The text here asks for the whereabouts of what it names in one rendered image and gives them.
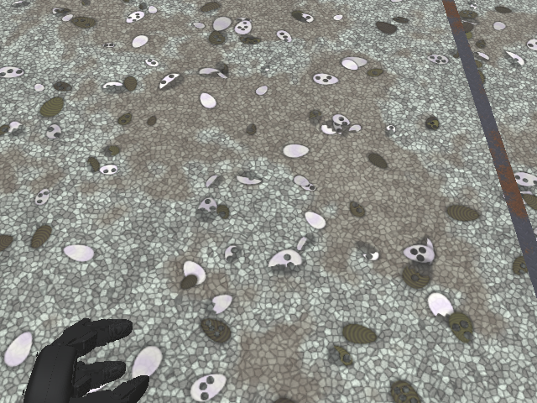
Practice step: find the robot left hand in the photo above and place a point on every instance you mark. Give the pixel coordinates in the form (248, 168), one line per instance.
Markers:
(57, 377)

